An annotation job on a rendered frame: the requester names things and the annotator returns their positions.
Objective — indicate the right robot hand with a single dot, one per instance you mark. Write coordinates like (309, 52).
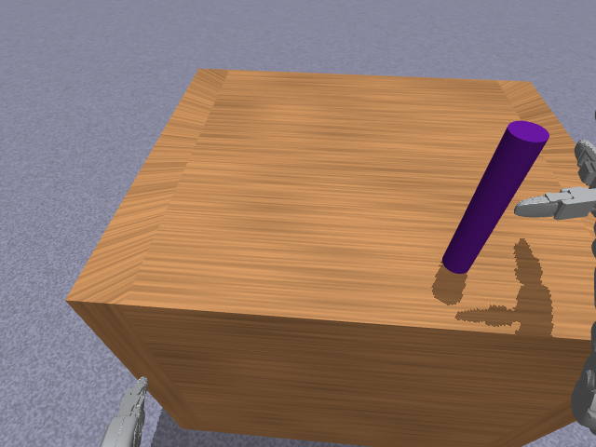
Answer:
(573, 202)

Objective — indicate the left robot hand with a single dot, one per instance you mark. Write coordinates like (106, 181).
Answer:
(125, 430)

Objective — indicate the can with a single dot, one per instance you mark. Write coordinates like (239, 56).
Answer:
(516, 153)

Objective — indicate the right robot arm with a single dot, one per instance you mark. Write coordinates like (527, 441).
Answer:
(583, 399)

